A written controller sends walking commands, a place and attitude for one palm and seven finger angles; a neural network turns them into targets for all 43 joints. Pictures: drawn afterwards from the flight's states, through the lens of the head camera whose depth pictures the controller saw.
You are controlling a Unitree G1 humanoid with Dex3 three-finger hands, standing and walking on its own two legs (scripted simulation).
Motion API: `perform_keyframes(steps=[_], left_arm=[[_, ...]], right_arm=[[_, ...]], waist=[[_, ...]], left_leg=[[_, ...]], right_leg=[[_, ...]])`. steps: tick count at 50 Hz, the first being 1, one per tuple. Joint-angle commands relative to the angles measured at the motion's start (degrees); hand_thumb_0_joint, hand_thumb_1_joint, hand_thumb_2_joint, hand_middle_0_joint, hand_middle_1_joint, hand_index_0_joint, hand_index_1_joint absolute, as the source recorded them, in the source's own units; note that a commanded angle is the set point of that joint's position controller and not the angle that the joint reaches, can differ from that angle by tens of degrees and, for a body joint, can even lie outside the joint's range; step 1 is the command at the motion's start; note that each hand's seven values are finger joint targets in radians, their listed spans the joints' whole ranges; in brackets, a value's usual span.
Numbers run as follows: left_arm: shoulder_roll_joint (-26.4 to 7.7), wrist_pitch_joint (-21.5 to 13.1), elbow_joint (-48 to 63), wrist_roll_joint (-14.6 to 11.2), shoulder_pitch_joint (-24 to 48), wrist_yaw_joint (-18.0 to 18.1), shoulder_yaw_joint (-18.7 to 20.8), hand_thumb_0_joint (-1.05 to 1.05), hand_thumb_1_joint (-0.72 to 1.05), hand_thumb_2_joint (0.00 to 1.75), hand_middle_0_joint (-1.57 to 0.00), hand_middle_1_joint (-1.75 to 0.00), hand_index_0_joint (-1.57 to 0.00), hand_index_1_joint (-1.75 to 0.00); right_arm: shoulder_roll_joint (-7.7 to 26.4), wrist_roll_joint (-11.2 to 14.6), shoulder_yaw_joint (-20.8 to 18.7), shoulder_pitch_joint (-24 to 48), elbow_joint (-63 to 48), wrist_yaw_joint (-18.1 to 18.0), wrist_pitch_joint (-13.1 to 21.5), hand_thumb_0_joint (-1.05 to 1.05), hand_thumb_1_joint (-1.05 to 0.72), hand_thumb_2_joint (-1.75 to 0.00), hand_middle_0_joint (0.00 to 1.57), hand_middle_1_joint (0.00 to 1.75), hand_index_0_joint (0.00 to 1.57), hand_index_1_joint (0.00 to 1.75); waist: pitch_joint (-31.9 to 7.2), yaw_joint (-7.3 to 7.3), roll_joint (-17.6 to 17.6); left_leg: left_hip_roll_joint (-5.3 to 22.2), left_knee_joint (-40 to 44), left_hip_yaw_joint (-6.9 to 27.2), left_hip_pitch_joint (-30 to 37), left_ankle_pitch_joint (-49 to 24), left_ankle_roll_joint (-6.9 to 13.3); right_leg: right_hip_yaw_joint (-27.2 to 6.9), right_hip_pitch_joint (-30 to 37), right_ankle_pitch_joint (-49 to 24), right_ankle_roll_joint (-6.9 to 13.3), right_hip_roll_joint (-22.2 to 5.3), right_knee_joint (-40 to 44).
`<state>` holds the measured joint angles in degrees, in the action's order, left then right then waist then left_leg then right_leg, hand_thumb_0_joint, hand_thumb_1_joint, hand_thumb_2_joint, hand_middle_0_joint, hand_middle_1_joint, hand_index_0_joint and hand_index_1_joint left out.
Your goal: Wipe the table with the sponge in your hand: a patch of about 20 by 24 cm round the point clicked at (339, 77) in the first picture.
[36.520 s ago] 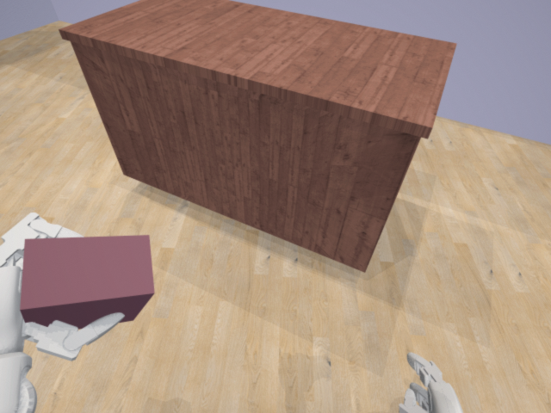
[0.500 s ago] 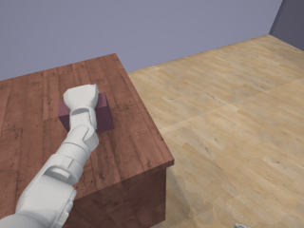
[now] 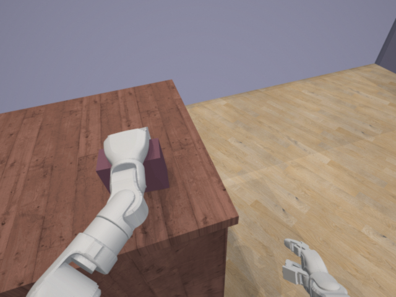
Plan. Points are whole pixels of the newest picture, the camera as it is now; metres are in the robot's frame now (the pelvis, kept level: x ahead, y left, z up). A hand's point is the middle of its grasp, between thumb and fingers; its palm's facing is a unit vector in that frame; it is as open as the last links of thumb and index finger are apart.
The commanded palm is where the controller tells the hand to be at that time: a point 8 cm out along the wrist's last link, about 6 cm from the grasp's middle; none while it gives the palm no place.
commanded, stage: wipe back along the third lane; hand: left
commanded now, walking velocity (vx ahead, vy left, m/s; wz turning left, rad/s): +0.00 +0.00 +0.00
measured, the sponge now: (137, 174) +0.36 +0.19 +0.06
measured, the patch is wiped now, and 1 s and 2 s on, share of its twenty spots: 1.00 1.00 1.00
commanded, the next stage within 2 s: slide back across to the middle lane in 0.82 s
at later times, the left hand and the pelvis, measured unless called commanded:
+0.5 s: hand (141, 177) +0.32 +0.16 +0.10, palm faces +0.09 -0.08 -0.99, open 10.4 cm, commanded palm +0.27 +0.15 +0.13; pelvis -0.01 -0.02 +0.00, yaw -1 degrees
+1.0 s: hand (141, 193) +0.28 +0.15 +0.10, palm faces +0.13 -0.16 -0.98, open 10.4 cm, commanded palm +0.23 +0.15 +0.14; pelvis -0.02 -0.02 +0.00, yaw -2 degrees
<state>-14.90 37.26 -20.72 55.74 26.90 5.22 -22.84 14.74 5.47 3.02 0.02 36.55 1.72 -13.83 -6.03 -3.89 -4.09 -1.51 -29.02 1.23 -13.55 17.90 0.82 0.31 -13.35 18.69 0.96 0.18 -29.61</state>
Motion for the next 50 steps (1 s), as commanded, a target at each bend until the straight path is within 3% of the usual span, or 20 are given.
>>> perform_keyframes(steps=[1,4,7,9,11,22,24,25,29,30,33,34,35,38,39,40,44,46,49,50], left_arm=[[-0.94,0.14,5.47,-2.27,8.4,-2.37,1.91,0.0,0.1,1.3,-1.2,-1.6,-1.2,-1.6],[0.54,0.1,7.81,-2.98,6.76,-2.86,1.03,0.0,0.1,1.3,-1.2,-1.6,-1.2,-1.6],[-0.5,0.21,9.19,-2.67,3.63,-2.76,1.26,0.0,0.1,1.3,-1.2,-1.6,-1.2,-1.6],[1.26,0.53,11.16,-3.23,3.54,-3.1,-0.01,0.0,0.1,1.3,-1.2,-1.6,-1.2,-1.6],[-1.05,0.76,10.7,-3.14,0.67,-2.64,2.09,0.0,0.1,1.3,-1.2,-1.6,-1.2,-1.6],[-1.8,1.73,16.42,-3.43,-5.08,-2.4,2.33,0.0,0.1,1.3,-1.2,-1.6,-1.2,-1.6],[-3.14,1.68,17.91,-3.58,-6.99,-2.39,3.96,0.0,0.1,1.3,-1.2,-1.6,-1.2,-1.6],[-1.59,1.69,17.89,-3.74,-7.38,-2.4,2.25,0.0,0.1,1.3,-1.2,-1.6,-1.2,-1.6],[-3.49,1.54,19.37,-3.9,-8.47,-2.3,4.4,0.0,0.1,1.3,-1.2,-1.6,-1.2,-1.6],[-1.88,1.42,19.85,-4.05,-9.28,-2.31,2.62,0.0,0.1,1.3,-1.2,-1.6,-1.2,-1.6],[-3.06,1.09,20.92,-4.06,-10.83,-2.34,3.58,0.0,0.1,1.3,-1.2,-1.6,-1.2,-1.6],[-4.55,0.94,21.66,-3.83,-10.84,-2.16,5.37,0.0,0.1,1.3,-1.2,-1.6,-1.2,-1.6],[-1.73,0.84,22.14,-3.91,-11.27,-2.3,2.32,0.0,0.1,1.3,-1.2,-1.6,-1.2,-1.6],[-3.06,0.34,23.71,-4.07,-14.43,-2.32,3.7,0.0,0.1,1.3,-1.2,-1.6,-1.2,-1.6],[-4.1,0.13,25.01,-4.05,-16.17,-2.14,5.05,0.0,0.1,1.3,-1.2,-1.6,-1.2,-1.6],[-2.18,-0.01,25.56,-4.33,-17.06,-2.17,3.02,0.0,0.1,1.3,-1.2,-1.6,-1.2,-1.6],[-3.1,-0.2,28.85,-4.58,-18.24,-2.19,3.81,0.0,0.1,1.3,-1.2,-1.6,-1.2,-1.6],[-1.6,-0.38,28.7,-4.15,-16.96,-2.13,2.02,0.0,0.1,1.3,-1.2,-1.6,-1.2,-1.6],[-5.53,-0.89,31.69,-3.76,-15.7,-1.59,5.64,0.0,0.1,1.3,-1.2,-1.6,-1.2,-1.6],[-4.22,-0.98,32.14,-3.71,-15.24,-1.49,4.4,0.0,0.1,1.3,-1.2,-1.6,-1.2,-1.6]], right_arm=[[6.31,-0.17,-2.22,9.54,-8.39,0.3,2.4,0.0,-0.9,-0.9,0.2,0.3,0.2,0.3],[5.9,0.02,-2.34,10.04,-9.1,0.53,2.51,0.0,-0.9,-0.9,0.2,0.3,0.2,0.3],[6.15,0.02,-2.22,10.35,-9.03,0.85,2.67,0.0,-0.9,-0.9,0.2,0.3,0.2,0.3],[5.87,0.08,-2.31,11.05,-9.77,1.07,2.68,0.0,-0.9,-0.9,0.2,0.3,0.2,0.3],[6.18,0.1,-2.29,10.69,-9.29,1.04,3.0,0.0,-0.9,-0.9,0.2,0.3,0.2,0.3],[6.06,0.3,-2.44,12.05,-9.84,1.24,3.96,0.0,-0.9,-0.9,0.2,0.3,0.2,0.3],[6.23,0.18,-2.55,12.47,-10.14,1.36,4.09,0.0,-0.9,-0.9,0.2,0.3,0.2,0.3],[5.89,0.3,-2.38,12.47,-10.18,1.34,4.17,0.0,-0.9,-0.9,0.2,0.3,0.2,0.3],[6.02,0.15,-2.49,12.7,-10.05,1.23,4.17,0.0,-0.9,-0.9,0.2,0.3,0.2,0.3],[5.77,0.25,-2.35,12.82,-10.34,1.26,4.34,0.0,-0.9,-0.9,0.2,0.3,0.2,0.3],[5.7,0.24,-2.3,13.09,-10.45,1.03,4.41,0.0,-0.9,-0.9,0.2,0.3,0.2,0.3],[6.05,0.06,-2.47,12.98,-10.36,1.02,4.26,0.0,-0.9,-0.9,0.2,0.3,0.2,0.3],[5.56,0.15,-2.3,13.19,-10.69,1.08,4.32,0.0,-0.9,-0.9,0.2,0.3,0.2,0.3],[5.52,0.11,-2.44,13.22,-10.82,1.25,4.47,0.0,-0.9,-0.9,0.2,0.3,0.2,0.3],[5.76,-0.03,-2.57,13.06,-11.0,1.39,4.45,0.0,-0.9,-0.9,0.2,0.3,0.2,0.3],[5.31,0.12,-2.36,13.35,-11.27,1.47,4.4,0.0,-0.9,-0.9,0.2,0.3,0.2,0.3],[5.51,-0.09,-2.56,13.22,-11.41,1.57,4.24,0.0,-0.9,-0.9,0.2,0.3,0.2,0.3],[5.47,-0.02,-2.32,13.42,-11.15,1.45,4.09,0.0,-0.9,-0.9,0.2,0.3,0.2,0.3],[5.67,-0.35,-2.68,13.14,-11.14,1.02,3.93,0.0,-0.9,-0.9,0.2,0.3,0.2,0.3],[5.37,-0.38,-2.54,13.43,-11.27,1.0,4.01,0.0,-0.9,-0.9,0.2,0.3,0.2,0.3]], waist=[[-9.75,1.07,7.3],[-10.29,1.2,9.37],[-8.45,0.77,8.56],[-8.71,0.75,9.13],[-7.6,0.29,9.35],[-5.64,-0.01,10.81],[-5.74,-0.72,9.15],[-5.23,-0.22,10.34],[-4.06,-0.65,9.64],[-4.46,-0.35,9.86],[-3.69,-0.54,10.81],[-3.79,-0.81,9.17],[-3.54,-0.34,9.65],[-3.67,-0.8,10.44],[-4.59,-1.32,9.02],[-3.91,-0.93,9.47],[-2.99,-1.03,9.58],[-2.04,-0.37,9.32],[-4.02,-1.05,8.3],[-4.33,-0.91,7.74]], left_leg=[[-0.16,1.68,-1.1,2.92,-22.65,0.97],[-0.12,1.63,-1.15,2.29,-22.99,1.18],[-0.29,1.72,-1.16,2.0,-21.42,1.16],[-0.31,1.89,-1.16,1.64,-21.02,1.41],[-0.37,2.09,-1.45,1.41,-19.54,1.35],[-0.77,2.66,-2.24,0.8,-15.81,1.61],[-0.91,2.82,-2.0,0.6,-15.74,1.53],[-0.86,2.82,-2.37,0.76,-15.44,1.66],[-0.81,3.27,-2.12,0.53,-14.2,1.58],[-0.91,3.01,-2.52,0.84,-14.34,1.73],[-0.92,3.12,-2.58,0.74,-13.87,1.72],[-0.89,3.38,-2.28,0.81,-13.7,1.59],[-0.98,3.12,-2.65,1.17,-13.93,1.75],[-0.95,2.89,-2.65,1.29,-14.73,1.78],[-1.02,2.99,-2.45,1.36,-14.99,1.66],[-0.85,2.99,-2.67,1.38,-15.13,1.69],[-0.69,3.21,-2.33,1.37,-14.92,1.77],[-0.44,3.27,-2.25,1.57,-14.31,1.69],[-0.51,3.51,-1.84,2.45,-14.64,1.76],[-0.51,3.42,-2.1,2.83,-15.22,1.88]], right_leg=[[1.02,5.67,-27.42,3.19,1.57,0.8],[0.89,6.99,-28.8,2.99,1.38,0.77],[0.61,6.29,-27.55,2.94,1.55,0.88],[0.55,6.8,-27.22,2.91,1.48,1.04],[0.41,6.54,-25.74,2.69,1.64,1.1],[-1.11,6.89,-22.24,1.97,1.78,2.34],[-1.98,7.24,-22.24,2.27,1.9,2.41],[-1.33,7.26,-21.83,1.94,1.72,2.3],[-2.25,6.5,-19.79,2.08,2.0,3.17],[-1.87,6.92,-20.16,1.78,1.81,2.86],[-2.57,6.74,-19.35,1.61,1.87,3.58],[-3.27,6.53,-18.71,2.03,2.1,3.65],[-2.58,6.54,-19.05,1.73,1.86,3.42],[-3.12,7.16,-20.69,1.71,1.96,3.51],[-3.75,7.78,-21.06,1.98,2.14,3.28],[-2.9,7.62,-21.0,1.74,1.91,3.07],[-3.52,7.17,-20.85,1.85,2.17,3.47],[-2.85,5.68,-18.98,1.87,2.18,3.31],[-3.65,6.62,-18.42,2.27,2.38,3.23],[-2.97,6.93,-19.13,2.21,2.14,2.87]])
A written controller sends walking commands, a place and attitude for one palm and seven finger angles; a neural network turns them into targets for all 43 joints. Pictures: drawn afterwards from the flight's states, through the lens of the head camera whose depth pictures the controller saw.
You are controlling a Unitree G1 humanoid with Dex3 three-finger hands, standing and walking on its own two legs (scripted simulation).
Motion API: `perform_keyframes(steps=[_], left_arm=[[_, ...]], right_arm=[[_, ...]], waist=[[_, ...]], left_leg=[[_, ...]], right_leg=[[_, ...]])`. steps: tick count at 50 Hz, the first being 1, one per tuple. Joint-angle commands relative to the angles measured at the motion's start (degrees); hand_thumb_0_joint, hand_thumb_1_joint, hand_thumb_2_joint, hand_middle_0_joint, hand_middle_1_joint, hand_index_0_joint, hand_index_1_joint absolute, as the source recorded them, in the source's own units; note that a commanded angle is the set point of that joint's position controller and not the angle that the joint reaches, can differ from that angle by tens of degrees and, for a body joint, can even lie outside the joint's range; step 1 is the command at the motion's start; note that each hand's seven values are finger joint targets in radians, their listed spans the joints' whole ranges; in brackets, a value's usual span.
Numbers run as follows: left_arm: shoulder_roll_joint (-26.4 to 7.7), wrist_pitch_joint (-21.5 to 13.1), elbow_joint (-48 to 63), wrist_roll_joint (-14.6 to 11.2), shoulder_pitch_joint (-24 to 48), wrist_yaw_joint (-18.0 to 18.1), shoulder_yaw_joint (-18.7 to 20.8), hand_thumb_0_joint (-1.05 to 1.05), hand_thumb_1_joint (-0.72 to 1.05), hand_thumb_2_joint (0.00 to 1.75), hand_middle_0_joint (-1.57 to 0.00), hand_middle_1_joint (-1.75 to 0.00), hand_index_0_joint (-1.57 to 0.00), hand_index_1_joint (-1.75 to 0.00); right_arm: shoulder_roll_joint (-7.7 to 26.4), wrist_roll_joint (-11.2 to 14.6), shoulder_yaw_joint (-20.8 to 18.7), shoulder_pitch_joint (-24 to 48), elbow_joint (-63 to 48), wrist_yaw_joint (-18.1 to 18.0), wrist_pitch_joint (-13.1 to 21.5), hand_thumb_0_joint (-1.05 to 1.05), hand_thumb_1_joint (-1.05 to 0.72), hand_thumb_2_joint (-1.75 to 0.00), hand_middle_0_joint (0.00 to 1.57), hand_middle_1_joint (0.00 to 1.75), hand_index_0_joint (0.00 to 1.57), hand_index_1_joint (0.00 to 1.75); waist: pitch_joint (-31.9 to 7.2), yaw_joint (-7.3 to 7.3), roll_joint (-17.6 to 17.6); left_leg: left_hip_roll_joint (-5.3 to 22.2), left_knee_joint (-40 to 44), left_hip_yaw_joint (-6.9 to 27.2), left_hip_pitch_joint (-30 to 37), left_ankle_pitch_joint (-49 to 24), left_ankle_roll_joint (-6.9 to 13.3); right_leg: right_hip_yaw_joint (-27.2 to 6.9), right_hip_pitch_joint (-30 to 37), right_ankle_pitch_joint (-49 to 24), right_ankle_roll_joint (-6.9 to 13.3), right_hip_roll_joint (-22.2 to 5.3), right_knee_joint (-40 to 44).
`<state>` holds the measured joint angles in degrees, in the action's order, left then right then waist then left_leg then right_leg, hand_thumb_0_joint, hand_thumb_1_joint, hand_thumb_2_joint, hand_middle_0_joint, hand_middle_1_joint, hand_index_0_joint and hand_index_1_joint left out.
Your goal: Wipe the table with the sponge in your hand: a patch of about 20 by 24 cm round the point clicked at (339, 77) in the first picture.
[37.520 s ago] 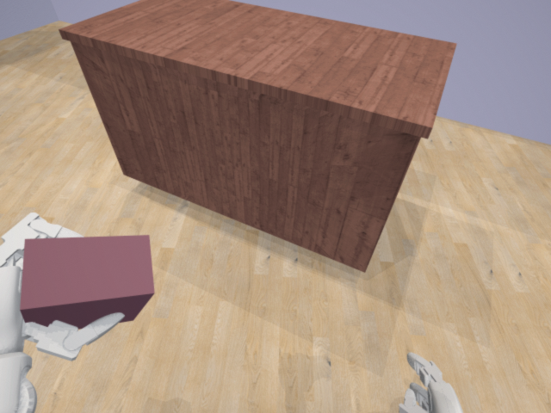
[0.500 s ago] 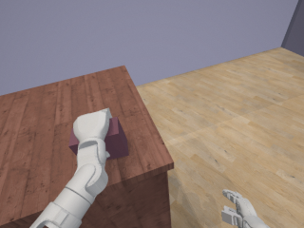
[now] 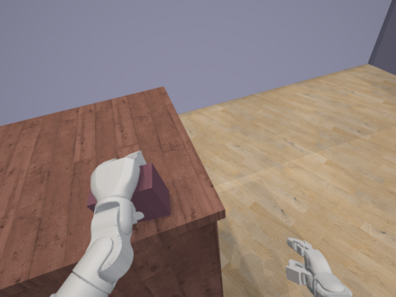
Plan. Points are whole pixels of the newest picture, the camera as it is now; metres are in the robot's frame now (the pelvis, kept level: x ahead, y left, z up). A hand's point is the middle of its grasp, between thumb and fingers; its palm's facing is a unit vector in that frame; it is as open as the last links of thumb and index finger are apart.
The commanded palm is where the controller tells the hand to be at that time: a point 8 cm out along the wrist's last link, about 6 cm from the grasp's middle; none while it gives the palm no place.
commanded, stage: slide back across to the middle lane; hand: left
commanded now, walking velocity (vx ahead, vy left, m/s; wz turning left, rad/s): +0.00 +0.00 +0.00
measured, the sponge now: (135, 201) +0.29 +0.18 +0.06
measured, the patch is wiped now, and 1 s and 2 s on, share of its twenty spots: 1.00 1.00 1.00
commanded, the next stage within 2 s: wipe forward along the middle lane in 0.56 s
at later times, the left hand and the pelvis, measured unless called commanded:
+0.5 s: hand (110, 198) +0.26 +0.20 +0.12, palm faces +0.15 -0.24 -0.96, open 10.4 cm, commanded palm +0.21 +0.22 +0.17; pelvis +0.00 +0.00 +0.00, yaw -1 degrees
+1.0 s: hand (91, 197) +0.27 +0.25 +0.10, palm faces +0.01 -0.08 -1.00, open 10.4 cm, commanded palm +0.25 +0.26 +0.16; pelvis -0.01 +0.00 +0.00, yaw +1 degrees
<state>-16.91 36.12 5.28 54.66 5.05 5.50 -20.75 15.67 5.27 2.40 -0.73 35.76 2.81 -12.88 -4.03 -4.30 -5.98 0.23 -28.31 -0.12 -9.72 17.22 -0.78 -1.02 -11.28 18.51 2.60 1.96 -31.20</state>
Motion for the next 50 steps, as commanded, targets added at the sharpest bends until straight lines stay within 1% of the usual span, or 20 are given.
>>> perform_keyframes(steps=[1,4,7,9,11,16,19,20,24,25,29,30,32,36,39,42,44,45,49,50], left_arm=[[-2.18,0.07,6.46,-2.97,5.28,-1.84,2.39,0.0,0.1,1.3,-1.2,-1.6,-1.2,-1.6],[-6.95,-0.35,8.29,-3.01,3.7,-1.44,7.38,0.0,0.1,1.3,-1.2,-1.6,-1.2,-1.6],[-6.3,-0.61,10.0,-3.41,2.97,-1.57,6.87,0.0,0.1,1.3,-1.2,-1.6,-1.2,-1.6],[-10.12,-0.88,11.55,-3.44,2.4,-1.41,10.69,0.0,0.1,1.3,-1.2,-1.6,-1.2,-1.6],[-8.38,-1.07,13.14,-3.67,2.47,-1.64,9.03,0.0,0.1,1.3,-1.2,-1.6,-1.2,-1.6],[-10.08,-1.57,17.11,-4.22,0.26,-1.91,10.9,0.0,0.1,1.3,-1.2,-1.6,-1.2,-1.6],[-13.72,-1.71,19.99,-4.23,0.53,-1.85,14.24,0.0,0.1,1.3,-1.2,-1.6,-1.2,-1.6],[-11.97,-1.67,18.74,-4.29,0.84,-1.99,12.62,0.0,0.1,1.3,-1.2,-1.6,-1.2,-1.6],[-16.81,-1.82,18.32,-4.25,-1.12,-1.93,17.51,0.0,0.1,1.3,-1.2,-1.6,-1.2,-1.6],[-14.27,-1.96,18.45,-4.33,-0.91,-2.1,15.42,0.0,0.1,1.3,-1.2,-1.6,-1.2,-1.6],[-17.5,-2.12,18.67,-4.11,-1.82,-2.61,18.01,0.0,0.1,1.3,-1.2,-1.6,-1.2,-1.6],[-15.29,-2.23,18.62,-4.25,-1.66,-2.83,16.11,0.0,0.1,1.3,-1.2,-1.6,-1.2,-1.6],[-16.68,-2.56,17.42,-4.36,-3.17,-3.28,17.39,0.0,0.1,1.3,-1.2,-1.6,-1.2,-1.6],[-16.87,-2.54,12.63,-3.39,2.94,-4.04,16.29,0.0,0.1,1.3,-1.2,-1.6,-1.2,-1.6],[-18.91,-2.8,9.15,-1.69,7.99,-4.67,16.71,0.0,0.1,1.3,-1.2,-1.6,-1.2,-1.6],[-17.25,-3.49,4.86,-0.88,10.4,-5.57,14.43,0.0,0.1,1.3,-1.2,-1.6,-1.2,-1.6],[-19.81,-4.55,3.71,-0.81,11.52,-5.9,16.92,0.0,0.1,1.3,-1.2,-1.6,-1.2,-1.6],[-16.75,-5.37,3.42,-1.62,11.37,-6.13,14.7,0.0,0.1,1.3,-1.2,-1.6,-1.2,-1.6],[-19.95,-7.66,-0.95,-2.08,12.63,-6.21,18.17,0.0,0.1,1.3,-1.2,-1.6,-1.2,-1.6],[-18.18,-8.16,-1.97,-2.21,13.53,-6.13,16.65,0.0,0.1,1.3,-1.2,-1.6,-1.2,-1.6]], right_arm=[[4.29,-0.19,-1.87,14.07,-10.63,-0.13,3.15,0.0,-0.9,-0.9,0.2,0.3,0.2,0.3],[4.66,-0.48,-1.87,14.01,-10.52,-0.68,3.16,0.0,-0.9,-0.9,0.2,0.3,0.2,0.3],[4.38,-0.5,-1.65,13.92,-10.72,-0.99,3.24,0.0,-0.9,-0.9,0.2,0.3,0.2,0.3],[4.71,-0.68,-1.77,13.49,-10.63,-1.37,3.18,0.0,-0.9,-0.9,0.2,0.3,0.2,0.3],[4.4,-0.71,-1.59,13.86,-10.91,-1.45,3.29,0.0,-0.9,-0.9,0.2,0.3,0.2,0.3],[4.38,-0.97,-1.68,13.83,-11.3,-1.85,3.41,0.0,-0.9,-0.9,0.2,0.3,0.2,0.3],[4.87,-1.12,-1.86,13.46,-11.29,-2.24,3.42,0.0,-0.9,-0.9,0.2,0.3,0.2,0.3],[4.55,-1.13,-1.71,13.71,-11.2,-2.41,3.57,0.0,-0.9,-0.9,0.2,0.3,0.2,0.3],[5.28,-1.33,-1.73,13.23,-10.83,-3.04,3.71,0.0,-0.9,-0.9,0.2,0.3,0.2,0.3],[4.86,-1.16,-1.58,13.6,-11.06,-3.0,3.83,0.0,-0.9,-0.9,0.2,0.3,0.2,0.3],[5.5,-1.33,-1.86,13.19,-10.74,-3.51,4.34,0.0,-0.9,-0.9,0.2,0.3,0.2,0.3],[5.14,-1.29,-1.69,13.52,-11.09,-3.52,4.63,0.0,-0.9,-0.9,0.2,0.3,0.2,0.3],[5.34,-1.31,-1.69,13.33,-10.75,-3.81,5.06,0.0,-0.9,-0.9,0.2,0.3,0.2,0.3],[5.63,-1.28,-1.43,12.96,-9.66,-4.77,5.68,0.0,-0.9,-0.9,0.2,0.3,0.2,0.3],[6.15,-1.46,-1.43,12.82,-8.82,-5.52,6.22,0.0,-0.9,-0.9,0.2,0.3,0.2,0.3],[5.87,-1.34,-1.24,13.12,-8.24,-5.69,6.95,0.0,-0.9,-0.9,0.2,0.3,0.2,0.3],[6.27,-1.54,-1.55,12.52,-7.85,-5.83,7.23,0.0,-0.9,-0.9,0.2,0.3,0.2,0.3],[5.75,-1.48,-1.43,12.41,-8.31,-5.85,7.56,0.0,-0.9,-0.9,0.2,0.3,0.2,0.3],[6.48,-1.66,-1.66,10.64,-7.42,-6.13,7.75,0.0,-0.9,-0.9,0.2,0.3,0.2,0.3],[6.23,-1.55,-1.61,10.45,-7.56,-6.19,7.87,0.0,-0.9,-0.9,0.2,0.3,0.2,0.3]], waist=[[-6.12,-0.78,9.96],[-6.42,-1.65,9.64],[-5.85,-1.24,10.14],[-6.17,-1.74,8.79],[-6.08,-1.46,8.7],[-6.13,-1.61,8.02],[-6.86,-1.9,5.99],[-5.6,-1.46,7.38],[-5.13,-2.2,6.51],[-5.78,-1.74,6.95],[-4.88,-1.78,6.4],[-5.13,-1.59,6.76],[-4.27,-1.78,7.18],[-1.58,-0.52,8.14],[-3.35,-0.51,7.43],[-4.13,-0.38,7.39],[-6.13,-0.77,7.4],[-5.87,-0.44,8.31],[-5.08,-0.38,8.75],[-4.63,0.04,9.7]], left_leg=[[-2.16,2.72,-0.57,-0.95,-15.08,3.51],[-2.31,3.16,-0.32,-1.07,-15.2,3.43],[-2.03,3.23,-0.46,-0.63,-16.32,3.53],[-2.16,3.53,-0.26,-0.4,-16.1,3.47],[-2.01,3.57,-0.31,-0.11,-16.9,3.5],[-2.0,3.7,-0.32,0.65,-17.89,3.63],[-2.07,4.08,0.12,1.35,-17.8,3.61],[-2.01,4.04,-0.22,0.95,-17.25,3.69],[-2.26,4.28,0.23,0.85,-16.59,3.6],[-2.2,4.22,0.01,0.65,-16.99,3.57],[-2.4,4.25,0.2,1.15,-16.08,3.62],[-2.42,4.19,-0.07,0.86,-16.09,3.78],[-2.44,4.15,0.2,0.79,-15.91,3.83],[-2.45,4.79,0.11,0.13,-12.52,3.87],[-2.82,5.14,0.21,0.54,-11.36,3.82],[-3.05,5.17,0.03,0.3,-11.56,3.88],[-3.16,5.19,0.4,0.55,-11.8,3.81],[-3.18,5.04,-0.1,0.4,-12.17,3.99],[-2.96,5.28,0.13,-0.36,-11.89,3.72],[-3.01,5.23,-0.18,-0.82,-11.47,3.72]], right_leg=[[-1.45,5.12,-19.63,0.54,0.43,4.36],[-3.07,6.23,-20.01,0.77,0.58,4.86],[-2.61,6.41,-21.12,0.59,0.46,4.88],[-4.07,6.98,-20.74,0.85,0.63,5.29],[-3.13,7.04,-21.35,0.76,0.48,4.97],[-3.68,7.73,-22.32,0.81,0.4,5.27],[-4.89,8.05,-21.47,1.22,0.65,5.57],[-3.95,7.44,-20.73,0.92,0.41,5.7],[-5.7,7.46,-19.64,1.2,0.59,6.4],[-4.75,7.93,-20.1,1.02,0.36,5.97],[-5.88,7.04,-18.5,0.98,0.43,7.05],[-4.9,7.37,-18.77,0.68,0.14,6.8],[-5.0,6.98,-18.7,0.56,0.18,7.13],[-4.49,4.35,-13.62,0.22,0.08,8.8],[-4.79,4.37,-11.66,0.43,0.11,9.17],[-3.5,4.94,-12.43,0.2,-0.13,8.87],[-4.18,5.94,-12.98,0.43,-0.01,8.76],[-3.03,6.24,-14.14,0.05,-0.28,8.54],[-3.54,5.78,-14.97,0.14,-0.16,9.06],[-2.48,5.59,-14.39,-0.14,-0.26,8.92]])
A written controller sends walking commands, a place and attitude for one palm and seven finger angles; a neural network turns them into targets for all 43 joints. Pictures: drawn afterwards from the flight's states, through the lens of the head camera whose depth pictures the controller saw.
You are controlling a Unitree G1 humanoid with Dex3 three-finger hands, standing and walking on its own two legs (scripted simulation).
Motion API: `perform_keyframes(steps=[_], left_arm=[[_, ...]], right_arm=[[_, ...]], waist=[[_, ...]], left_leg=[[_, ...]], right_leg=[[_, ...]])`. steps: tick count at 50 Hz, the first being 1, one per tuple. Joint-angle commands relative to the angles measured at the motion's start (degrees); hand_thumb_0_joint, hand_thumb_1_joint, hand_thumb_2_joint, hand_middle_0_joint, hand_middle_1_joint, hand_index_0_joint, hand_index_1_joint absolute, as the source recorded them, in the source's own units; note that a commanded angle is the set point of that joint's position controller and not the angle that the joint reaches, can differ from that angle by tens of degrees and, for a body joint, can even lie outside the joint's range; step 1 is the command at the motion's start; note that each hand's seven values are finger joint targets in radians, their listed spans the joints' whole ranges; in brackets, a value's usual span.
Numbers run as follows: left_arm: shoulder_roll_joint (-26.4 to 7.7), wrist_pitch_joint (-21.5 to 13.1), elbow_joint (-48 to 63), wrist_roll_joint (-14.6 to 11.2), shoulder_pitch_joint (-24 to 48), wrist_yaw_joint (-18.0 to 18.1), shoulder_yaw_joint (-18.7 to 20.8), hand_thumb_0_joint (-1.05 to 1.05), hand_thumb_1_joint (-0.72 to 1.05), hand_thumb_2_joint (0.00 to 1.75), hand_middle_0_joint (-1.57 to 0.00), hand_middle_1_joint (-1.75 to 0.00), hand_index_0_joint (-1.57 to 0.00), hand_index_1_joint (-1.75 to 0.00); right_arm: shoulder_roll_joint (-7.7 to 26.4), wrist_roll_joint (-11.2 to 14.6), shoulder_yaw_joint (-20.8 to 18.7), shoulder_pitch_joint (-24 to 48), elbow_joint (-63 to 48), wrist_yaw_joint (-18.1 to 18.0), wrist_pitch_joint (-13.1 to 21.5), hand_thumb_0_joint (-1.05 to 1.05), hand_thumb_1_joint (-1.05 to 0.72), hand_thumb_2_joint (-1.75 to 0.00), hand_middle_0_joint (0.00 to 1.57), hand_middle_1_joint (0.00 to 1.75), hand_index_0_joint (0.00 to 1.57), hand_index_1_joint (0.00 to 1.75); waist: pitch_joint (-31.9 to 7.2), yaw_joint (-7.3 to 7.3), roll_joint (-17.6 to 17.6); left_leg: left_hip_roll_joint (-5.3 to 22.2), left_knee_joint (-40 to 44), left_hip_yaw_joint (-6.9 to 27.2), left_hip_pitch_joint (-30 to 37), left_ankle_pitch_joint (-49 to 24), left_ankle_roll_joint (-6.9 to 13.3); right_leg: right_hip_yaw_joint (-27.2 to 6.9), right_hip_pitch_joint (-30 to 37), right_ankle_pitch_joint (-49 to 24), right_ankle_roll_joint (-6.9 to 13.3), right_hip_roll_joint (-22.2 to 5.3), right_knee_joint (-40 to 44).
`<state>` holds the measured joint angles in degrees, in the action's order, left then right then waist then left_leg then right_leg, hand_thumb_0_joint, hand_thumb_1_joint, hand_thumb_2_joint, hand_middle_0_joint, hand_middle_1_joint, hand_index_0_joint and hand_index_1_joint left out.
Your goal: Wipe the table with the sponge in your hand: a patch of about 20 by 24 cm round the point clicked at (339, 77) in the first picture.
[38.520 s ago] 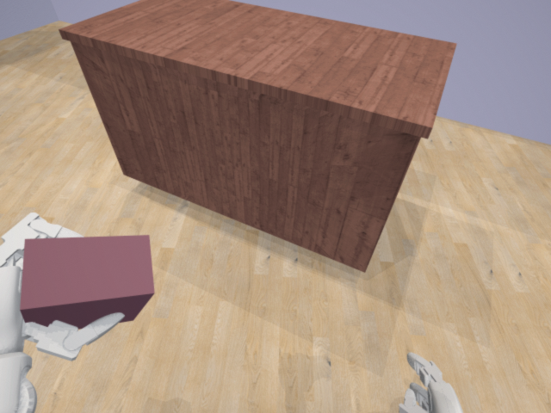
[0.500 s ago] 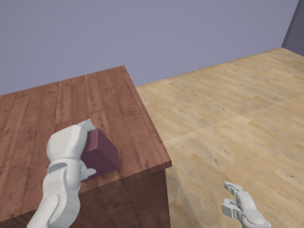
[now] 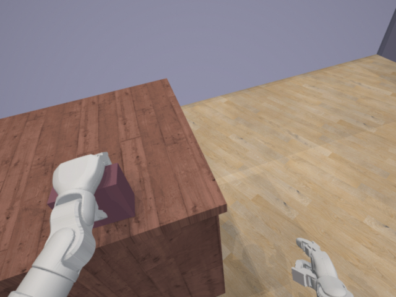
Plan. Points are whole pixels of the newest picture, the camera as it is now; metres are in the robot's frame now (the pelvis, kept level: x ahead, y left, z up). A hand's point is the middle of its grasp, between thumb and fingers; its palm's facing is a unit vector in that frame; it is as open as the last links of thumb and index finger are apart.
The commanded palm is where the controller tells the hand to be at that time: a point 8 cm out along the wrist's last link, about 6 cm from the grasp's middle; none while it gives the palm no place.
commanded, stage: wipe forward along the middle lane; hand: left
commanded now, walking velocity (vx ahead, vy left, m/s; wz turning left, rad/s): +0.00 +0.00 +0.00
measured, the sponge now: (99, 203) +0.28 +0.26 +0.06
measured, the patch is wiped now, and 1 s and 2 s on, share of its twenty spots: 1.00 1.00 1.00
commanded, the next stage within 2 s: slide back across to the first lane in 1.28 s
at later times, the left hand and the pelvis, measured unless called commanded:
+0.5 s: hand (95, 175) +0.32 +0.27 +0.10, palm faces +0.01 -0.05 -1.00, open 10.4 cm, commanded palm +0.30 +0.28 +0.13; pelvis +0.00 +0.01 +0.00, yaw +1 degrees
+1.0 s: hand (97, 159) +0.37 +0.29 +0.10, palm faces -0.04 -0.01 -1.00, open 10.4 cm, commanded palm +0.35 +0.30 +0.13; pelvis +0.00 +0.01 +0.00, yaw +1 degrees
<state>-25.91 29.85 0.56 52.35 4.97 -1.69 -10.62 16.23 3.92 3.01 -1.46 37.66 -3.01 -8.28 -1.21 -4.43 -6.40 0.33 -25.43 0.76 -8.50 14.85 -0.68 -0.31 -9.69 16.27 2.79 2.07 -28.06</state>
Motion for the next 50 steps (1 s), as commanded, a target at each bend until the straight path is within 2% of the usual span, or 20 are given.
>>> perform_keyframes(steps=[1,4,13,14,16,18,19,22,24,25,29,30,33,34,35,37,39,45,49,50], left_arm=[[-9.24,-2.49,2.14,0.21,14.09,1.14,6.74,0.0,0.1,1.3,-1.2,-1.6,-1.2,-1.6],[-9.11,-2.8,0.59,0.7,14.93,1.42,6.71,0.0,0.1,1.3,-1.2,-1.6,-1.2,-1.6],[-5.66,-3.62,-3.52,0.99,18.04,2.06,3.57,0.0,0.1,1.3,-1.2,-1.6,-1.2,-1.6],[-7.6,-3.6,-4.18,0.97,18.39,2.17,5.52,0.0,0.1,1.3,-1.2,-1.6,-1.2,-1.6],[-6.15,-3.83,-5.36,1.3,19.38,2.33,4.05,0.0,0.1,1.3,-1.2,-1.6,-1.2,-1.6],[-5.89,-3.88,-5.88,1.54,20.69,2.45,3.6,0.0,0.1,1.3,-1.2,-1.6,-1.2,-1.6],[-7.48,-3.74,-6.65,1.55,20.69,2.57,5.13,0.0,0.1,1.3,-1.2,-1.6,-1.2,-1.6],[-6.4,-3.76,-10.55,2.03,22.65,2.63,3.71,0.0,0.1,1.3,-1.2,-1.6,-1.2,-1.6],[-8.87,-3.76,-12.64,2.25,24.05,2.61,5.63,0.0,0.1,1.3,-1.2,-1.6,-1.2,-1.6],[-7.38,-3.98,-13.66,2.56,25.68,2.56,3.83,0.0,0.1,1.3,-1.2,-1.6,-1.2,-1.6],[-8.15,-4.99,-16.66,2.81,25.44,2.41,5.04,0.0,0.1,1.3,-1.2,-1.6,-1.2,-1.6],[-5.94,-5.23,-17.51,2.77,26.32,2.37,2.85,0.0,0.1,1.3,-1.2,-1.6,-1.2,-1.6],[-6.67,-6.07,-19.76,2.91,27.43,2.63,3.45,0.0,0.1,1.3,-1.2,-1.6,-1.2,-1.6],[-9.1,-6.31,-19.82,2.9,28.44,2.67,5.54,0.0,0.1,1.3,-1.2,-1.6,-1.2,-1.6],[-7.38,-6.49,-21.33,3.12,29.88,2.7,3.59,0.0,0.1,1.3,-1.2,-1.6,-1.2,-1.6],[-7.49,-6.76,-23.01,3.39,32.73,2.76,3.09,0.0,0.1,1.3,-1.2,-1.6,-1.2,-1.6],[-9.56,-7.38,-24.48,3.69,35.19,2.87,4.67,0.0,0.1,1.3,-1.2,-1.6,-1.2,-1.6],[-9.99,-9.54,-29.6,3.76,37.25,3.06,4.36,0.0,0.1,1.3,-1.2,-1.6,-1.2,-1.6],[-12.9,-11.09,-31.23,3.99,39.11,3.28,6.85,0.0,0.1,1.3,-1.2,-1.6,-1.2,-1.6],[-12.75,-11.42,-32.81,4.17,39.38,3.53,6.4,0.0,0.1,1.3,-1.2,-1.6,-1.2,-1.6]], right_arm=[[5.85,-0.24,-2.37,10.74,-9.33,-0.34,3.45,0.0,-0.9,-0.9,0.2,0.3,0.2,0.3],[6.13,-0.23,-2.59,10.25,-9.28,-0.25,3.32,0.0,-0.9,-0.9,0.2,0.3,0.2,0.3],[6.28,0.06,-3.12,8.67,-8.76,0.04,3.36,0.0,-0.9,-0.9,0.2,0.3,0.2,0.3],[6.46,0.07,-3.15,8.58,-8.76,-0.04,3.24,0.0,-0.9,-0.9,0.2,0.3,0.2,0.3],[6.43,0.11,-3.16,8.07,-8.44,-0.03,3.09,0.0,-0.9,-0.9,0.2,0.3,0.2,0.3],[6.53,0.11,-3.18,7.97,-8.38,0.01,2.98,0.0,-0.9,-0.9,0.2,0.3,0.2,0.3],[6.64,0.12,-3.11,8.11,-8.56,-0.05,2.78,0.0,-0.9,-0.9,0.2,0.3,0.2,0.3],[6.67,0.24,-3.07,6.89,-7.86,-0.07,2.67,0.0,-0.9,-0.9,0.2,0.3,0.2,0.3],[7.02,0.22,-2.9,6.92,-7.85,-0.35,2.34,0.0,-0.9,-0.9,0.2,0.3,0.2,0.3],[6.89,0.34,-2.82,6.42,-7.56,-0.33,2.26,0.0,-0.9,-0.9,0.2,0.3,0.2,0.3],[7.02,0.35,-2.9,5.5,-7.92,-0.11,2.06,0.0,-0.9,-0.9,0.2,0.3,0.2,0.3],[6.8,0.44,-2.91,5.18,-7.88,-0.15,1.98,0.0,-0.9,-0.9,0.2,0.3,0.2,0.3],[7.05,0.44,-3.12,4.1,-7.59,-0.14,1.96,0.0,-0.9,-0.9,0.2,0.3,0.2,0.3],[7.29,0.41,-3.05,4.27,-7.7,-0.26,1.72,0.0,-0.9,-0.9,0.2,0.3,0.2,0.3],[7.18,0.44,-3.01,3.59,-7.43,-0.33,1.7,0.0,-0.9,-0.9,0.2,0.3,0.2,0.3],[7.27,0.54,-3.11,3.09,-7.16,-0.45,1.6,0.0,-0.9,-0.9,0.2,0.3,0.2,0.3],[7.41,0.46,-3.17,2.62,-7.03,-0.66,1.51,0.0,-0.9,-0.9,0.2,0.3,0.2,0.3],[7.56,0.55,-3.46,0.35,-6.35,-0.89,1.36,0.0,-0.9,-0.9,0.2,0.3,0.2,0.3],[7.9,0.41,-3.65,-0.58,-6.3,-0.87,1.13,0.0,-0.9,-0.9,0.2,0.3,0.2,0.3],[7.98,0.46,-3.77,-1.52,-5.78,-0.81,1.12,0.0,-0.9,-0.9,0.2,0.3,0.2,0.3]], waist=[[-7.75,0.17,10.34],[-8.16,-0.02,8.33],[-9.05,0.82,9.73],[-9.52,0.54,10.45],[-8.83,0.99,10.42],[-9.63,1.13,10.27],[-9.28,0.76,9.24],[-8.74,1.38,10.3],[-8.82,1.2,10.21],[-8.67,1.96,9.78],[-9.78,1.43,9.57],[-9.42,2.08,9.72],[-9.49,2.38,10.89],[-9.77,1.94,9.71],[-9.42,2.64,10.61],[-8.65,3.0,10.25],[-9.56,2.81,9.47],[-11.34,3.4,9.83],[-12.77,2.95,8.86],[-12.0,3.53,9.24]], left_leg=[[-3.09,2.21,-1.03,-1.88,-9.59,3.66],[-3.1,2.56,-0.82,-1.85,-10.12,3.41],[-3.08,1.7,-0.95,-1.98,-11.27,3.57],[-3.0,2.01,-0.67,-2.34,-11.09,3.51],[-3.09,1.83,-0.88,-2.38,-10.99,3.51],[-3.09,1.68,-0.82,-2.27,-11.34,3.45],[-2.99,2.1,-0.53,-2.81,-10.78,3.35],[-3.04,1.6,-0.82,-3.15,-10.54,3.33],[-3.02,1.84,-0.71,-4.05,-9.59,3.22],[-3.02,1.57,-0.84,-4.06,-9.5,3.17],[-2.96,1.16,-0.42,-4.85,-10.42,3.01],[-2.97,0.92,-0.76,-4.79,-9.58,3.07],[-3.06,0.26,-0.79,-5.33,-9.49,3.24],[-2.87,0.83,-0.4,-6.09,-8.95,3.03],[-2.98,0.51,-0.72,-6.18,-8.61,3.14],[-2.92,0.7,-0.68,-6.41,-6.98,3.18],[-2.99,0.68,-0.4,-6.89,-7.21,3.21],[-3.13,-0.13,-0.68,-7.34,-7.29,3.4],[-3.08,-0.05,-0.44,-8.44,-8.2,3.35],[-3.06,-0.3,-0.66,-8.47,-7.77,3.42]], right_leg=[[-3.14,3.97,-13.16,-0.32,-0.3,5.81],[-2.75,3.72,-13.33,0.1,-0.26,5.7],[-1.09,3.07,-15.76,-0.04,-0.29,4.94],[-1.46,3.55,-15.17,0.14,-0.19,5.0],[-0.84,2.8,-15.23,0.07,-0.15,4.82],[-0.6,2.75,-15.69,0.12,-0.14,4.65],[-1.05,2.59,-14.39,0.38,-0.12,4.86],[-0.12,1.74,-14.65,0.13,-0.07,4.59],[-0.84,1.68,-13.49,0.27,-0.18,4.89],[-0.15,1.15,-13.29,0.24,-0.2,4.43],[-0.29,1.22,-14.61,0.56,-0.06,4.08],[0.15,0.46,-13.75,0.29,-0.14,3.86],[-0.01,-0.09,-14.69,0.18,-0.02,4.01],[-0.45,0.13,-13.57,0.47,-0.13,4.11],[0.06,-0.25,-13.31,0.22,-0.16,3.73],[0.36,-1.81,-11.12,0.13,-0.17,4.27],[-0.01,-1.52,-11.24,0.39,-0.23,4.26],[0.0,-1.02,-12.12,0.14,-0.23,3.85],[-0.31,-0.11,-13.71,0.35,-0.36,3.89],[0.09,-0.75,-13.28,0.17,-0.29,3.64]])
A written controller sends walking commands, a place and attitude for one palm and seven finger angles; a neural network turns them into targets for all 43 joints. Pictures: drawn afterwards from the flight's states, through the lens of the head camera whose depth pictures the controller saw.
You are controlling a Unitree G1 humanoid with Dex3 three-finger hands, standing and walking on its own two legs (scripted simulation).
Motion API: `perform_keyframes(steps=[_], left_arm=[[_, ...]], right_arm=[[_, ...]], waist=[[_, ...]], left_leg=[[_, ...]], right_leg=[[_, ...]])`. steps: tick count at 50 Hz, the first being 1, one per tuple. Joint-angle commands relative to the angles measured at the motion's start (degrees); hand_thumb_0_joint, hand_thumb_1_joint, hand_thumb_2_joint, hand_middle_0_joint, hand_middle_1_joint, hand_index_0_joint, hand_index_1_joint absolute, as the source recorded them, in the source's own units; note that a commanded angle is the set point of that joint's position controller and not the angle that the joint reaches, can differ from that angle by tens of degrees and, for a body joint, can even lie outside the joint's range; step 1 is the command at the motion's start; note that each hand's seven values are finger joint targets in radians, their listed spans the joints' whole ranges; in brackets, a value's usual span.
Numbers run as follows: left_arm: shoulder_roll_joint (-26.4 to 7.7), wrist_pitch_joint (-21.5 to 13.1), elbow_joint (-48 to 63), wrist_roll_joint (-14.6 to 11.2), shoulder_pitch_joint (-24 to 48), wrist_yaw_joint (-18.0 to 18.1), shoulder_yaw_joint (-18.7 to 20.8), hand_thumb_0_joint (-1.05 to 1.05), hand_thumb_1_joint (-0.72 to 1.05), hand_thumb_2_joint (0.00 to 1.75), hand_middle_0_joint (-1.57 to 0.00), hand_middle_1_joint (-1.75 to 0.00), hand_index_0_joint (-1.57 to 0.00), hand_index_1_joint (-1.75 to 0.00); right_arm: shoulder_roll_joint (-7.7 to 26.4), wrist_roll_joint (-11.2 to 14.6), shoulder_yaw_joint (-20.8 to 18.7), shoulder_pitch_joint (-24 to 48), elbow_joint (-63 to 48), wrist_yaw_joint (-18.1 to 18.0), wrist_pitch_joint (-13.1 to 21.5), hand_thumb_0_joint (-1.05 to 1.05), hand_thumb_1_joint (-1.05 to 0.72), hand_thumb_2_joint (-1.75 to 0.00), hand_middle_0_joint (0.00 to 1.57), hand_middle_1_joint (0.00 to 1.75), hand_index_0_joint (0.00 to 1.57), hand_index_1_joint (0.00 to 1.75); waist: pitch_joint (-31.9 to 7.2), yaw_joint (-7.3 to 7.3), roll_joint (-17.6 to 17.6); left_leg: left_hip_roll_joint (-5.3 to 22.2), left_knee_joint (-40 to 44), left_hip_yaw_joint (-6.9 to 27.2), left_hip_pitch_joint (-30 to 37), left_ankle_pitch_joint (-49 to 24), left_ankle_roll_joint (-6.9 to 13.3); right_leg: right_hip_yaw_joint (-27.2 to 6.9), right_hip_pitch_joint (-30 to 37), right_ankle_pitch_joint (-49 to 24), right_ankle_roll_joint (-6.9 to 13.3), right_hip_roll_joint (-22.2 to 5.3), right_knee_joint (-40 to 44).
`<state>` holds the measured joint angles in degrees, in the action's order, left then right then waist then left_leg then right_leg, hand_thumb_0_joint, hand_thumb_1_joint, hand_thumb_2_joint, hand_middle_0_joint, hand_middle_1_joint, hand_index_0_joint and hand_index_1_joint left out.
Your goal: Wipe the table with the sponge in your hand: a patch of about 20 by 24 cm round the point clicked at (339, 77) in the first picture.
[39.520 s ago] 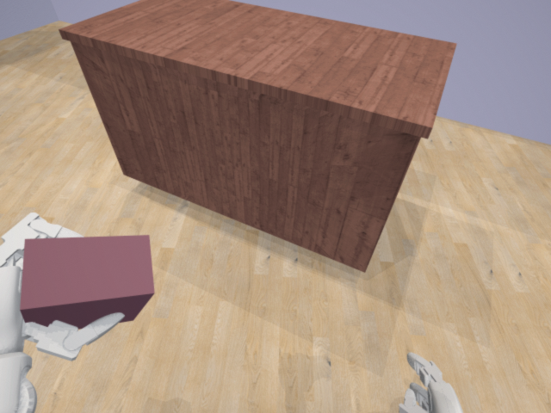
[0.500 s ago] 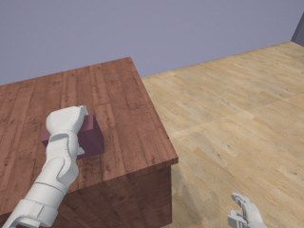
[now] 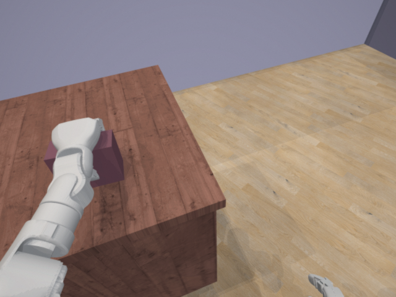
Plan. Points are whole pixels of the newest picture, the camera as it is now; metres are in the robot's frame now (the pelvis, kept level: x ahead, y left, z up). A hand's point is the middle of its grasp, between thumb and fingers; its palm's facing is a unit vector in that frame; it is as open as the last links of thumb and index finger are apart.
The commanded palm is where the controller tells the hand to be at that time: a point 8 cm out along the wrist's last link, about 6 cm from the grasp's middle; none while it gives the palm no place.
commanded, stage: wipe forward along the middle lane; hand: left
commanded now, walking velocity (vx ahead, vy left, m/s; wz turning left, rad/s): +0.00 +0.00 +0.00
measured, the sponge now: (91, 166) +0.37 +0.28 +0.06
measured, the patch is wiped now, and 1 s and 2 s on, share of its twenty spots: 1.00 1.00 1.00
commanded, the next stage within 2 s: slide back across to the first lane in 0.28 s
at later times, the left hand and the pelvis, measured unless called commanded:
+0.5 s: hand (83, 139) +0.42 +0.30 +0.10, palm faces -0.08 +0.00 -1.00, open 10.4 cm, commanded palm +0.39 +0.31 +0.14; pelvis +0.01 +0.01 +0.00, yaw -1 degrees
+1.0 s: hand (50, 150) +0.38 +0.36 +0.11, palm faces -0.07 -0.02 -1.00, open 10.4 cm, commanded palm +0.36 +0.36 +0.16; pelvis +0.02 +0.03 +0.00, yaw +0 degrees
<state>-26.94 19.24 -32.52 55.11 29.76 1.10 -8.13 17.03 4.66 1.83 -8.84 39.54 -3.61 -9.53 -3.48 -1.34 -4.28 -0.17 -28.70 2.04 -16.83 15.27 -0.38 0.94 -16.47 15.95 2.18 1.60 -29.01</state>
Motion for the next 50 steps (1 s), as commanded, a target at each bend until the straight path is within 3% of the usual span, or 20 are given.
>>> perform_keyframes(steps=[1,4,6,9,11,12,18,19,22,24,25,32,34,37,39,42,45,48,49,50], left_arm=[[-11.76,-1.17,-0.85,1.39,14.05,0.84,4.09,0.0,0.1,1.3,-1.2,-1.6,-1.2,-1.6],[-12.95,-2.23,-0.86,1.15,15.38,1.01,5.39,0.0,0.1,1.3,-1.2,-1.6,-1.2,-1.6],[-14.44,-2.69,-3.93,1.74,16.09,1.34,5.84,0.0,0.1,1.3,-1.2,-1.6,-1.2,-1.6],[-12.34,-3.48,-3.34,1.66,19.35,1.25,3.98,0.0,0.1,1.3,-1.2,-1.6,-1.2,-1.6],[-15.84,-3.8,-7.1,2.65,19.71,1.72,6.23,0.0,0.1,1.3,-1.2,-1.6,-1.2,-1.6],[-14.31,-4.14,-7.13,2.52,19.66,1.66,4.99,0.0,0.1,1.3,-1.2,-1.6,-1.2,-1.6],[-17.87,-5.82,-12.07,3.33,24.39,1.84,6.66,0.0,0.1,1.3,-1.2,-1.6,-1.2,-1.6],[-16.05,-6.48,-10.3,3.12,25.16,1.59,5.6,0.0,0.1,1.3,-1.2,-1.6,-1.2,-1.6],[-18.77,-7.22,-10.41,3.33,22.75,2.05,7.9,0.0,0.1,1.3,-1.2,-1.6,-1.2,-1.6],[-21.33,-7.92,-7.24,2.73,20.88,2.16,10.63,0.0,0.1,1.3,-1.2,-1.6,-1.2,-1.6],[-19.63,-7.81,-7.27,2.58,19.78,2.19,9.06,0.0,0.1,1.3,-1.2,-1.6,-1.2,-1.6],[-24.5,-6.34,1.44,1.7,16.31,2.56,13.48,0.0,0.1,1.3,-1.2,-1.6,-1.2,-1.6],[-24.34,-5.9,5.19,0.85,17.0,1.79,13.33,0.0,0.1,1.3,-1.2,-1.6,-1.2,-1.6],[-25.71,-5.18,6.95,0.29,14.52,0.87,14.49,0.0,0.1,1.3,-1.2,-1.6,-1.2,-1.6],[-24.86,-5.46,10.57,0.36,15.18,-0.19,13.66,0.0,0.1,1.3,-1.2,-1.6,-1.2,-1.6],[-22.94,-5.37,10.87,0.56,15.12,-1.28,11.71,0.0,0.1,1.3,-1.2,-1.6,-1.2,-1.6],[-24.04,-6.68,13.12,0.21,13.94,-2.21,13.13,0.0,0.1,1.3,-1.2,-1.6,-1.2,-1.6],[-23.38,-7.59,13.47,0.32,14.28,-2.72,12.53,0.0,0.1,1.3,-1.2,-1.6,-1.2,-1.6],[-25.06,-8.35,15.1,0.12,14.4,-2.86,14.42,0.0,0.1,1.3,-1.2,-1.6,-1.2,-1.6],[-25.22,-8.41,13.56,0.42,13.79,-2.76,14.35,0.0,0.1,1.3,-1.2,-1.6,-1.2,-1.6]], right_arm=[[7.23,-0.27,-2.66,5.36,-7.51,-0.19,2.42,0.0,-0.9,-0.9,0.2,0.3,0.2,0.3],[7.29,-0.23,-2.95,5.19,-7.68,-0.15,2.31,0.0,-0.9,-0.9,0.2,0.3,0.2,0.3],[7.7,-0.26,-2.94,3.87,-6.64,-0.23,2.26,0.0,-0.9,-0.9,0.2,0.3,0.2,0.3],[7.25,-0.11,-3.04,4.03,-6.94,-0.13,2.15,0.0,-0.9,-0.9,0.2,0.3,0.2,0.3],[7.87,-0.31,-3.19,2.48,-5.77,-0.2,2.07,0.0,-0.9,-0.9,0.2,0.3,0.2,0.3],[7.7,-0.28,-3.2,2.33,-5.97,-0.14,2.16,0.0,-0.9,-0.9,0.2,0.3,0.2,0.3],[8.18,-0.33,-3.23,0.57,-4.89,-0.24,1.72,0.0,-0.9,-0.9,0.2,0.3,0.2,0.3],[7.77,-0.3,-3.4,0.78,-5.42,-0.14,1.75,0.0,-0.9,-0.9,0.2,0.3,0.2,0.3],[8.02,-0.38,-3.57,0.19,-5.6,0.15,1.47,0.0,-0.9,-0.9,0.2,0.3,0.2,0.3],[7.98,-0.37,-3.77,0.94,-6.57,0.31,1.23,0.0,-0.9,-0.9,0.2,0.3,0.2,0.3],[7.81,-0.25,-3.64,0.81,-6.52,0.34,1.14,0.0,-0.9,-0.9,0.2,0.3,0.2,0.3],[8.06,-0.28,-3.74,2.99,-7.29,0.84,0.9,0.0,-0.9,-0.9,0.2,0.3,0.2,0.3],[7.99,-0.24,-3.62,4.26,-7.92,0.91,0.9,0.0,-0.9,-0.9,0.2,0.3,0.2,0.3],[8.27,-0.24,-3.59,4.63,-7.62,0.83,1.05,0.0,-0.9,-0.9,0.2,0.3,0.2,0.3],[8.07,-0.35,-3.58,5.33,-8.24,0.76,1.25,0.0,-0.9,-0.9,0.2,0.3,0.2,0.3],[8.11,-0.42,-3.67,4.81,-7.73,0.59,1.43,0.0,-0.9,-0.9,0.2,0.3,0.2,0.3],[8.12,-0.75,-3.81,4.57,-7.85,0.53,1.67,0.0,-0.9,-0.9,0.2,0.3,0.2,0.3],[8.03,-0.83,-3.72,4.71,-7.62,0.51,1.53,0.0,-0.9,-0.9,0.2,0.3,0.2,0.3],[8.07,-1.0,-3.69,4.92,-8.16,0.46,1.68,0.0,-0.9,-0.9,0.2,0.3,0.2,0.3],[8.11,-1.02,-3.73,4.53,-7.6,0.41,1.61,0.0,-0.9,-0.9,0.2,0.3,0.2,0.3]], waist=[[-9.72,0.41,8.04],[-11.23,0.18,7.74],[-9.69,0.8,8.59],[-10.49,1.14,6.52],[-10.38,1.26,7.33],[-10.79,1.37,7.4],[-10.76,2.25,7.81],[-12.72,1.82,6.12],[-14.31,1.06,5.79],[-16.94,-0.31,4.91],[-15.79,0.34,5.49],[-15.95,-1.24,3.14],[-15.92,-1.2,1.57],[-13.95,-1.03,2.8],[-14.96,-1.01,0.13],[-13.04,0.15,1.17],[-15.37,-0.23,0.97],[-13.75,0.19,0.92],[-15.05,-0.56,0.1],[-14.63,-0.16,0.93]], left_leg=[[-2.61,2.81,-2.02,-0.45,-8.07,3.22],[-2.52,2.94,-1.97,-0.84,-9.38,3.23],[-2.63,2.63,-2.19,-1.53,-8.33,3.35],[-2.6,2.95,-2.13,-1.02,-9.02,3.3],[-2.6,2.37,-2.15,-1.51,-8.56,3.34],[-2.73,2.17,-2.34,-1.38,-9.45,3.46],[-2.57,1.95,-2.35,-2.54,-9.03,3.49],[-2.56,2.22,-2.24,-1.79,-10.54,3.41],[-2.46,1.92,-2.27,-1.04,-11.41,3.53],[-2.59,2.08,-2.05,-0.76,-14.35,3.5],[-2.59,2.02,-2.33,-0.46,-14.48,3.66],[-2.68,3.5,-2.09,2.07,-17.6,3.85],[-2.59,4.16,-1.82,3.06,-18.85,3.75],[-2.5,4.54,-1.62,3.99,-18.62,3.9],[-2.39,4.83,-1.15,5.7,-21.36,3.69],[-2.15,4.38,-0.95,7.54,-21.62,3.66],[-2.06,3.88,-0.45,9.52,-25.45,3.56],[-1.96,3.86,-0.38,9.68,-25.14,3.21],[-1.84,4.0,0.03,9.92,-27.03,3.12],[-1.88,3.62,-0.1,10.19,-27.11,3.12]], right_leg=[[-1.24,6.07,-13.09,0.65,0.3,4.73],[-1.49,7.18,-14.98,0.77,0.12,4.8],[-1.57,6.18,-14.18,0.56,0.29,4.83],[-1.24,5.65,-14.44,0.76,0.15,5.02],[-1.34,5.16,-13.82,0.73,0.29,4.66],[-1.37,5.55,-15.54,0.66,0.27,4.7],[-1.53,4.73,-15.36,0.51,0.15,4.74],[-1.35,5.43,-16.68,0.84,0.07,4.53],[-1.28,6.65,-17.38,0.89,0.24,4.25],[-1.73,10.14,-21.12,1.18,0.07,3.9],[-1.37,9.78,-21.43,0.93,0.17,3.8],[-1.01,12.7,-22.9,1.28,0.36,4.47],[-1.06,13.16,-23.5,1.49,0.24,4.93],[-0.52,12.68,-22.39,1.33,0.47,5.5],[-0.26,12.5,-22.98,1.75,0.47,5.57],[0.49,9.92,-21.56,1.61,0.79,6.07],[0.36,10.96,-23.79,1.8,0.64,5.63],[0.77,9.15,-22.69,1.77,0.72,6.05],[0.61,10.08,-23.33,2.11,0.7,5.99],[0.76,9.68,-23.17,1.92,0.71,5.67]])
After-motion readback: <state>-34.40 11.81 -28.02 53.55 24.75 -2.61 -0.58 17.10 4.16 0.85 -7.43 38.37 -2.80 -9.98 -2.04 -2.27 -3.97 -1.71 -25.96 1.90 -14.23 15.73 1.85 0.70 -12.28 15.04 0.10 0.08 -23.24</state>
